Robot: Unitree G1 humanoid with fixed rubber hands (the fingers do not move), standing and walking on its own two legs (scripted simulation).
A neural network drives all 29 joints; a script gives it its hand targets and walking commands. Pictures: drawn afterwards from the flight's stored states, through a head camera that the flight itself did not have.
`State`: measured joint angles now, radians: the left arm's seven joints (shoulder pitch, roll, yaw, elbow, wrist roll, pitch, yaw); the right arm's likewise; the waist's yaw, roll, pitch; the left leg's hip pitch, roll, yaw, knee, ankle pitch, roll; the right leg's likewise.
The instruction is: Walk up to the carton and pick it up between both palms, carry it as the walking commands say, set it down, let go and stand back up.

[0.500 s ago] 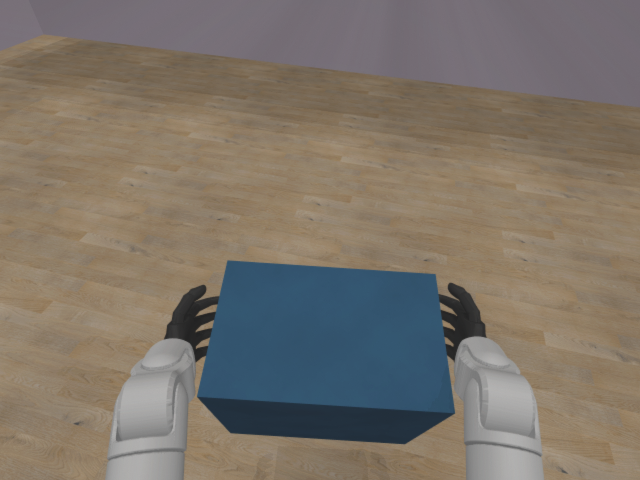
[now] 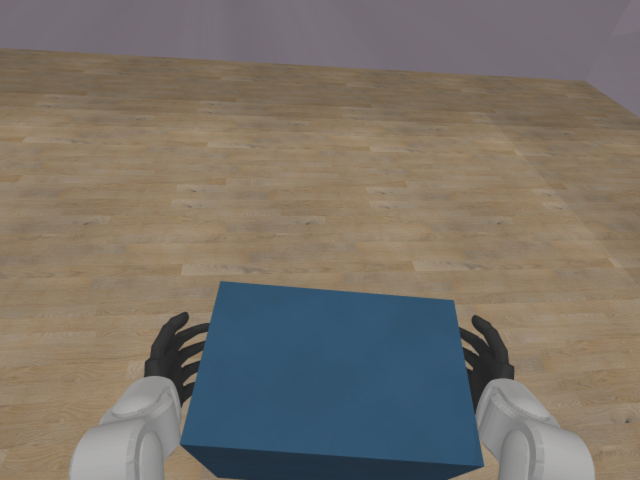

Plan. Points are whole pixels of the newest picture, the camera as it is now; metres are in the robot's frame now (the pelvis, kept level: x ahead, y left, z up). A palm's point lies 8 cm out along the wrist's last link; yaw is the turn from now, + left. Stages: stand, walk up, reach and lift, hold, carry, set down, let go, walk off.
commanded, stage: carry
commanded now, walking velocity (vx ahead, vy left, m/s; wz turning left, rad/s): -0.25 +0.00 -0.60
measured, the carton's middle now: (326, 395) +0.25 -0.01 +0.03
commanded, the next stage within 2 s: none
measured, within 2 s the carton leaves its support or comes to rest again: neither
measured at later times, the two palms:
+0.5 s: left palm out of the picture +0.08 +0.07 +0.08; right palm out of the picture -0.04 -0.26 +0.08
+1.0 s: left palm out of the picture -0.03 +0.12 +0.10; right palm out of the picture -0.13 -0.21 +0.09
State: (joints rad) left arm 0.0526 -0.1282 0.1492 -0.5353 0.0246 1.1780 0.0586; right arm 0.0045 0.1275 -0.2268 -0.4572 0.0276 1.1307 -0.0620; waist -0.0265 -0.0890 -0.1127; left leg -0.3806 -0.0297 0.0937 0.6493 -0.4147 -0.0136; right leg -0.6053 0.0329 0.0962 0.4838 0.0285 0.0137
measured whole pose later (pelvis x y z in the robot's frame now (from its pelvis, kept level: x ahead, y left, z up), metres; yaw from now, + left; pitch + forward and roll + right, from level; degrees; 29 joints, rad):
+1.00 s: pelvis -0.28 +0.02 +0.01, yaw -17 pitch +1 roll +1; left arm 0.06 -0.10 0.14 -0.43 0.01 1.24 0.06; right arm 0.05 0.12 -0.19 -0.42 -0.06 1.21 -0.05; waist 0.03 0.02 -0.19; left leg -0.35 0.06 0.14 0.59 -0.27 -0.01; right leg -0.43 -0.06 -0.09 0.55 -0.15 0.00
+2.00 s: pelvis -0.41 +0.05 +0.01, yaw -26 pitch +3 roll -1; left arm 0.08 -0.14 0.15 -0.49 0.02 1.16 0.05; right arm 0.03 0.12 -0.20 -0.46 -0.03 1.16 -0.04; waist -0.01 0.05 -0.11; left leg -0.47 0.06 0.12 0.61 -0.21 0.02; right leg -0.30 0.00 -0.09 0.58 -0.36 -0.02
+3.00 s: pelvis -0.43 +0.06 +0.01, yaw -26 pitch +4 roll -1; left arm 0.09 -0.14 0.15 -0.54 0.01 1.19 0.06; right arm 0.04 0.13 -0.20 -0.49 -0.03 1.17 -0.03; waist 0.01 0.01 -0.12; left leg -0.48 0.08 0.13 0.53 -0.12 0.02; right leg -0.36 -0.01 -0.11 0.59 -0.30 -0.03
